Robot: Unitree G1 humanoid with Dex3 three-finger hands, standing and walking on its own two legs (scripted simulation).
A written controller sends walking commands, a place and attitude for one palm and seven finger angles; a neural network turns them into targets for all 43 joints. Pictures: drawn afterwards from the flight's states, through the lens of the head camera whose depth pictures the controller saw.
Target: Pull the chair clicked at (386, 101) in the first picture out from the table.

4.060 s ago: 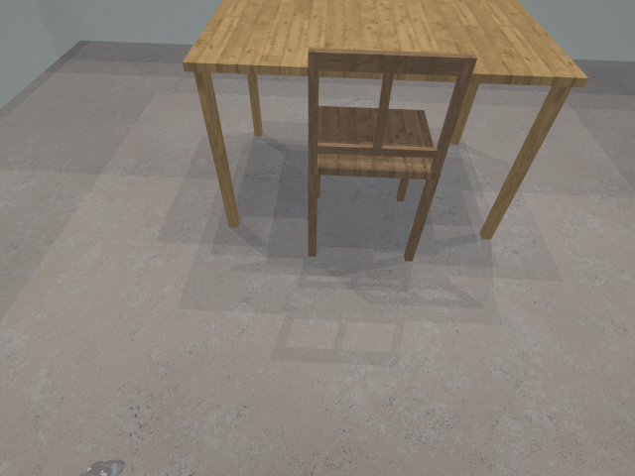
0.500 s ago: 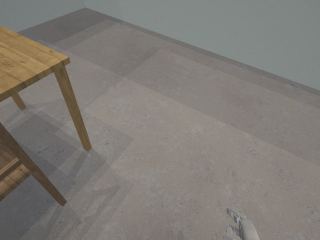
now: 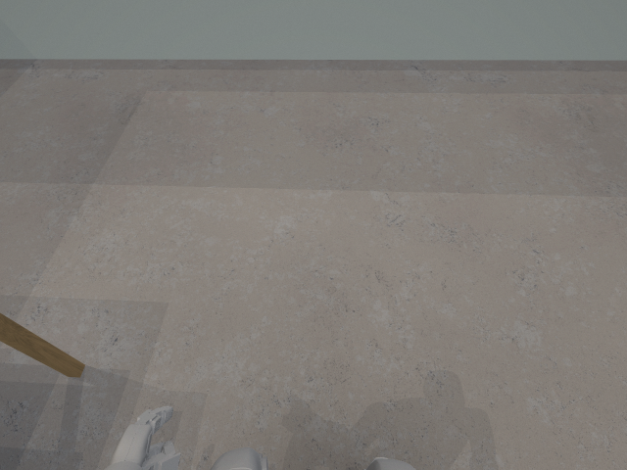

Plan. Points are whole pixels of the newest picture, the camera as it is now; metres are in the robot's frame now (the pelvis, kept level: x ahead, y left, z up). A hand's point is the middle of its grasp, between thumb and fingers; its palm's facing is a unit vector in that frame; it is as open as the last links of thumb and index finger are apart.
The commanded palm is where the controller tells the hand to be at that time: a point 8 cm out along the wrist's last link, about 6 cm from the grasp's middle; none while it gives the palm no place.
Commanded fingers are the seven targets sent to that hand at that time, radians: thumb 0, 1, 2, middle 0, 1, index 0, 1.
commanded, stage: walk to a spot facing it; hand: left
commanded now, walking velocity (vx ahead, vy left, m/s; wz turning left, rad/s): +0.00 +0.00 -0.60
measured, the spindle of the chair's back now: out of the picture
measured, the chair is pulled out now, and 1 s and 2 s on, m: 0.00 0.00 0.00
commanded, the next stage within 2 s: turn to face it in 1.36 s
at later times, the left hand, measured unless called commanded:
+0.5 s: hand out of the picture +0.13 +0.22 -0.15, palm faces -0.25 -0.95 -0.20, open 7.4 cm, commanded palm none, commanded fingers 0.00 0.90 0.90 -0.20 -0.30 -0.20 -0.30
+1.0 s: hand (233, 427) +0.20 +0.13 -0.15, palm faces -0.54 -0.81 -0.22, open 7.3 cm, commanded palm none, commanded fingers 0.00 0.90 0.90 -0.20 -0.30 -0.20 -0.30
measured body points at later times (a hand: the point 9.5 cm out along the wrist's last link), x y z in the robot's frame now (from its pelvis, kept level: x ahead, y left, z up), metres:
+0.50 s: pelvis +0.01 +0.04 +0.02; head +0.05 +0.05 +0.46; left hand +0.15 +0.27 -0.14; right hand +0.02 -0.21 -0.11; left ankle +0.03 +0.15 -0.72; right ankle -0.05 -0.08 -0.65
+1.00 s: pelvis +0.01 +0.02 +0.01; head +0.04 +0.00 +0.46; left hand +0.23 +0.18 -0.13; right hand -0.06 -0.25 -0.12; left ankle +0.09 +0.12 -0.70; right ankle -0.04 -0.09 -0.72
